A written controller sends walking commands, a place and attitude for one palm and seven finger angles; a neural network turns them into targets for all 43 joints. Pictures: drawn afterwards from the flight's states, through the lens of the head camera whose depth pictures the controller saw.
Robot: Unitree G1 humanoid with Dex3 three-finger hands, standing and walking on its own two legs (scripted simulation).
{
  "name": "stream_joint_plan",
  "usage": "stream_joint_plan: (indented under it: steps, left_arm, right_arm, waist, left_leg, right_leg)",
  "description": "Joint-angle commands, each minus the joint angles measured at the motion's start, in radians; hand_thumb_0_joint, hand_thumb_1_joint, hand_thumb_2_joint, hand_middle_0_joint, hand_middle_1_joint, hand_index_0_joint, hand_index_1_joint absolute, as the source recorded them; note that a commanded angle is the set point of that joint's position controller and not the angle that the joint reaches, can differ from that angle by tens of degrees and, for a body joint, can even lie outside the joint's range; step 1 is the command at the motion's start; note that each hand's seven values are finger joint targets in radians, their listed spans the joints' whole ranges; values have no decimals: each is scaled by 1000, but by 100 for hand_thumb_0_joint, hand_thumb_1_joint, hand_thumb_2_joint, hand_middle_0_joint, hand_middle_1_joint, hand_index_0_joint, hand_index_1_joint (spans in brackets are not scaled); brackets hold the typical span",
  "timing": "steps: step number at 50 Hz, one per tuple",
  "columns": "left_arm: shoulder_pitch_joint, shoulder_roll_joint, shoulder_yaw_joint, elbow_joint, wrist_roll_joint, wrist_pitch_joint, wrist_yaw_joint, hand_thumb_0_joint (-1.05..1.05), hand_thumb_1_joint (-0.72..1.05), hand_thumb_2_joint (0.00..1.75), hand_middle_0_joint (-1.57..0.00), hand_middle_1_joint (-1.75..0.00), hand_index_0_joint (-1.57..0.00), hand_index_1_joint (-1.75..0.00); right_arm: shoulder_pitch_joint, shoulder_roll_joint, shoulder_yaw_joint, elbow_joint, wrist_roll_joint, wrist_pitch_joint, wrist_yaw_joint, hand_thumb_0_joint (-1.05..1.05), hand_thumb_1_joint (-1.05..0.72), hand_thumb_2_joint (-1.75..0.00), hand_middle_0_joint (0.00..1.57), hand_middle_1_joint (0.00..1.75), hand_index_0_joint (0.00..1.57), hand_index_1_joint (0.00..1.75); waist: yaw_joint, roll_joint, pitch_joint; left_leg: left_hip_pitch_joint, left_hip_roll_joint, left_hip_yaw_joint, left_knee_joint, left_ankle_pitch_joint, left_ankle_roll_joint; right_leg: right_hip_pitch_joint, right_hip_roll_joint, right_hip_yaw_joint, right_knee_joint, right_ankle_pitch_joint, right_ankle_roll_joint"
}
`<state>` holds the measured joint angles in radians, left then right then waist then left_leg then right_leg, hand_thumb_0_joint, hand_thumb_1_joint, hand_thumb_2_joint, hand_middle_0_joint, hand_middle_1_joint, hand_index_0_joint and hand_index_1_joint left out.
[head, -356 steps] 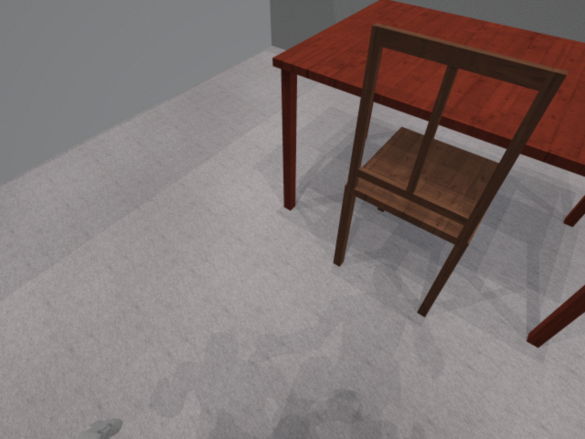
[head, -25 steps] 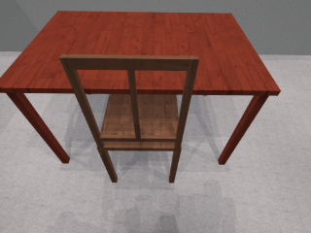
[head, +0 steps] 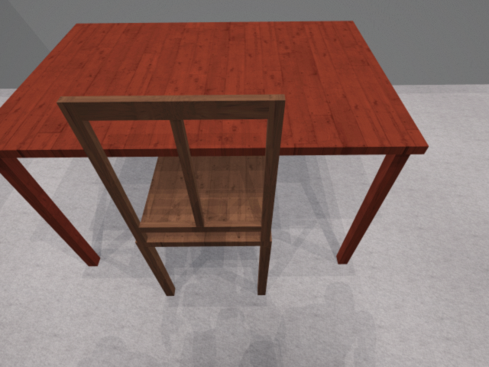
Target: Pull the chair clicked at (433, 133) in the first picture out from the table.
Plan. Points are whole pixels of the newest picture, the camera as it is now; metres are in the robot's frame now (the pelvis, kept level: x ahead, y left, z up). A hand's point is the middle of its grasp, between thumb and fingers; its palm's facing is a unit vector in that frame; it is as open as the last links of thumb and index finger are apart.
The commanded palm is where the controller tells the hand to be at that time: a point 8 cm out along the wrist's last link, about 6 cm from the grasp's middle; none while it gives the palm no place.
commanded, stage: shuffle to correct the standing spot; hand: left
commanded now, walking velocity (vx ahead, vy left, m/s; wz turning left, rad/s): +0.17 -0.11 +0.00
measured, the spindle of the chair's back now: (190, 181) +0.51 +0.16 -0.05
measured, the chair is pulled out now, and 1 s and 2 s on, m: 0.00 0.00 0.00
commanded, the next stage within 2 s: come to a stop and stand still in 0.26 s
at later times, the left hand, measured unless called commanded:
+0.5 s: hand out of the picture +0.09 +0.14 -0.17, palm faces +0.06 -0.98 -0.20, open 7.3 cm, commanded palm none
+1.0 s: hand out of the picture +0.13 +0.17 -0.18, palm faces +0.06 -0.96 -0.27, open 7.4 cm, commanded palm none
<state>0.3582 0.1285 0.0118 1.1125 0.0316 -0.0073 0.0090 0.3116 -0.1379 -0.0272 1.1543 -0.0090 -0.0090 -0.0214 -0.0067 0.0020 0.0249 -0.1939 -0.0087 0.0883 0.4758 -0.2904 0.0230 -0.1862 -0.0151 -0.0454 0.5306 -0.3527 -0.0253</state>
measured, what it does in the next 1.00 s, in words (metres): steps on the spot: left foot, then right foot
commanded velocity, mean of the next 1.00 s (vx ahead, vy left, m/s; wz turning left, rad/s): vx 0.00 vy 0.01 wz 0.02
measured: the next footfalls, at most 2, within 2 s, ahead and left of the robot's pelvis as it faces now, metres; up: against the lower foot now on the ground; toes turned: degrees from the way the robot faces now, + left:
left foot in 0.28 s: +0.13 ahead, +0.08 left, +0.00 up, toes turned +4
right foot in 0.56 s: +0.15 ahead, -0.16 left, +0.00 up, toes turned +11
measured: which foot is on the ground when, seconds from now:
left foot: down 0.00-0.04, up 0.06-0.26, down 0.28-0.68, up 0.70-0.94, down 0.96-1.00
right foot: down 0.00-0.28, up 0.30-0.54, down 0.56-1.00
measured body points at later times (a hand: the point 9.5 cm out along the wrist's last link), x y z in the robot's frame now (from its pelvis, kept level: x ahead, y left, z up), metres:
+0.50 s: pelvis +0.08 -0.04 +0.00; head +0.10 -0.04 +0.45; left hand +0.09 +0.19 -0.15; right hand +0.11 -0.26 -0.16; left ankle +0.09 +0.08 -0.74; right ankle +0.08 -0.16 -0.70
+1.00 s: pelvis +0.07 -0.04 -0.01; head +0.08 -0.03 +0.44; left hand +0.12 +0.22 -0.16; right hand +0.16 -0.30 -0.15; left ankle +0.08 +0.07 -0.74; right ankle +0.11 -0.18 -0.73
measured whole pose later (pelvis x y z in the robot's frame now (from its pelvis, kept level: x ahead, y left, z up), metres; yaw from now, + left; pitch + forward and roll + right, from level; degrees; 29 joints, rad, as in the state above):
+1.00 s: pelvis +0.07 -0.04 -0.01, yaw +3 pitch -3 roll +1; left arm 0.22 0.21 0.02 0.97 0.02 0.04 0.05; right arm 0.20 -0.23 -0.06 0.94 0.00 0.02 -0.01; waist -0.02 -0.02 0.07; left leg -0.26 -0.01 0.06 0.61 -0.29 0.01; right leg -0.31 -0.08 -0.01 0.67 -0.31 0.03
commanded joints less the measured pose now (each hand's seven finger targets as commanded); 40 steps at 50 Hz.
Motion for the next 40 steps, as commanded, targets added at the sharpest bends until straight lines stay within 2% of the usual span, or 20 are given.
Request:
stream_joint_plan:
  steps: [1, 3, 5, 9, 12, 13, 14, 15, 18, 23, 25, 26, 27, 28, 29, 30, 32, 35, 38, 40]
  left_arm:
    - [188, 119, 37, 21, -13, -28, 16, 0, 90, 90, -20, -30, -20, -30]
    - [224, 115, 39, 31, -9, -35, 27, 0, 90, 90, -20, -30, -20, -30]
    - [233, 108, 42, 32, -2, -33, 37, 0, 90, 90, -20, -30, -20, -30]
    - [136, 110, 37, 6, -1, -29, 35, 0, 90, 90, -20, -30, -20, -30]
    - [55, 104, 35, -15, -15, -24, 21, 0, 90, 90, -20, -30, -20, -30]
    - [79, 73, 32, -22, -18, -24, 14, 0, 90, 90, -20, -30, -20, -30]
    - [68, 50, 23, -49, -19, -25, 13, 0, 90, 90, -20, -30, -20, -30]
    - [46, 86, 36, -74, -7, -11, 17, 0, 90, 90, -20, -30, -20, -30]
    - [7, 71, 40, -75, 5, 5, 3, 0, 90, 90, -20, -30, -20, -30]
    - [49, 26, 17, -61, -10, 8, 8, 0, 90, 90, -20, -30, -20, -30]
    - [85, 32, 13, -43, -9, -3, 15, 0, 90, 90, -20, -30, -20, -30]
    - [81, 66, 15, -35, -8, -12, 21, 0, 90, 90, -20, -30, -20, -30]
    - [36, 122, 14, -45, -8, -25, 24, 0, 90, 90, -20, -30, -20, -30]
    - [-20, 175, 22, -68, -9, -23, 21, 0, 90, 90, -20, -30, -20, -30]
    - [-75, 206, 27, -94, -8, -13, 18, 0, 90, 90, -20, -30, -20, -30]
    - [-92, 207, 33, -101, -8, -11, 20, 0, 90, 90, -20, -30, -20, -30]
    - [-59, 218, 43, -98, -12, -20, 32, 0, 90, 90, -20, -30, -20, -30]
    - [-23, 256, 64, -101, -7, -10, 44, 0, 90, 90, -20, -30, -20, -30]
    - [-14, 258, 83, -120, 2, 6, 57, 0, 90, 90, -20, -30, -20, -30]
    - [-52, 266, 87, -148, 5, 14, 61, 0, 90, 90, -20, -30, -20, -30]
  right_arm:
    - [-18, -59, -8, -60, -5, -30, -15, 0, -90, -90, 20, 30, 20, 30]
    - [-81, -67, -12, -81, -7, -29, -16, 0, -90, -90, 20, 30, 20, 30]
    - [-126, -60, -17, -96, -4, -30, -15, 0, -90, -90, 20, 30, 20, 30]
    - [-121, -28, -15, -111, 0, -26, -4, 0, -90, -90, 20, 30, 20, 30]
    - [82, -52, -16, -38, -8, -40, -15, 0, -90, -90, 20, 30, 20, 30]
    - [152, -139, -36, -21, -17, -47, -24, 0, -90, -90, 20, 30, 20, 30]
    - [210, -213, -52, -25, -18, -44, -24, 0, -90, -90, 20, 30, 20, 30]
    - [172, -226, -53, -52, -16, -29, -20, 0, -90, -90, 20, 30, 20, 30]
    - [-2, -139, -30, -104, -13, -31, -14, 0, -90, -90, 20, 30, 20, 30]
    - [-86, -140, -22, -125, -13, -26, -12, 0, -90, -90, 20, 30, 20, 30]
    - [-85, -138, -17, -114, -8, -14, -9, 0, -90, -90, 20, 30, 20, 30]
    - [-67, -113, -15, -103, -1, -6, -6, 0, -90, -90, 20, 30, 20, 30]
    - [-40, -79, -9, -102, 6, 8, -4, 0, -90, -90, 20, 30, 20, 30]
    - [1, -74, -9, -99, 6, 21, -2, 0, -90, -90, 20, 30, 20, 30]
    - [26, -76, -14, -89, 2, 29, 2, 0, -90, -90, 20, 30, 20, 30]
    - [11, -66, -11, -79, -1, 27, 3, 0, -90, -90, 20, 30, 20, 30]
    - [11, -101, -18, -83, 4, 25, -2, 0, -90, -90, 20, 30, 20, 30]
    - [-18, -121, -34, -111, 5, 38, -8, 0, -90, -90, 20, 30, 20, 30]
    - [-81, -127, -42, -148, 4, 51, -14, 0, -90, -90, 20, 30, 20, 30]
    - [-86, -117, -43, -162, 7, 54, -9, 0, -90, -90, 20, 30, 20, 30]
  waist:
    - [43, -219, 27]
    - [70, -194, 23]
    - [74, -100, 47]
    - [26, -114, 55]
    - [-69, -80, -9]
    - [-87, 77, -47]
    - [-92, 224, -57]
    - [-79, 140, 16]
    - [1, 125, 159]
    - [41, 124, -14]
    - [63, 50, -29]
    - [53, -21, -12]
    - [15, -150, 21]
    - [-14, -195, 39]
    - [-32, -110, 67]
    - [-24, -47, 73]
    - [-1, -150, -16]
    - [39, -234, -56]
    - [70, -222, -72]
    - [59, -188, -84]
  left_leg:
    - [-199, 27, 9, 160, 8, 16]
    - [-360, 24, -6, 366, -239, 4]
    - [-429, 36, -28, 464, -284, 6]
    - [-258, 32, -6, 297, -162, 5]
    - [128, 8, 13, -27, 153, 12]
    - [277, 189, -226, -74, 288, 75]
    - [266, 418, -487, -174, 379, 188]
    - [133, 468, -549, -210, 249, 262]
    - [-138, 339, -419, -290, -18, 202]
    - [-110, 217, -182, -192, 195, 136]
    - [-129, 168, -143, -87, 137, 82]
    - [-131, 108, -114, -25, 61, 30]
    - [-122, 46, -84, 13, -52, -19]
    - [-69, 24, -60, 20, -93, -37]
    - [-13, 25, -65, 5, -60, -38]
    - [-9, 24, -59, 7, 53, -39]
    - [-32, 41, -52, 65, 122, -50]
    - [-169, 14, -34, 200, -170, -71]
    - [-276, 1, -80, 401, -286, -81]
    - [-261, -1, -95, 433, -270, -79]
  right_leg:
    - [157, -199, 246, -172, 462, -108]
    - [287, -259, 286, -144, 833, -209]
    - [316, -274, 270, -123, 948, -251]
    - [149, -221, 206, -138, 741, -206]
    - [-19, -93, 84, 99, 621, -96]
    - [-192, -16, 50, 305, 349, -46]
    - [-316, 39, -5, 530, -211, -12]
    - [-343, 13, 71, 644, -261, -22]
    - [-342, -54, 94, 626, -89, 0]
    - [-95, -42, 11, 234, 3, 43]
    - [27, -19, -19, 7, 149, 58]
    - [40, -37, 44, -114, 207, 54]
    - [-32, -147, 211, -197, 226, 11]
    - [-118, -229, 272, -230, 209, -44]
    - [-195, -240, 255, -233, 154, -59]
    - [-177, -202, 228, -178, 335, -46]
    - [-19, -215, 201, -88, 761, -54]
    - [141, -316, 265, -53, 1105, -142]
    - [206, -351, 295, -35, 1159, -228]
    - [169, -342, 269, -36, 1077, -229]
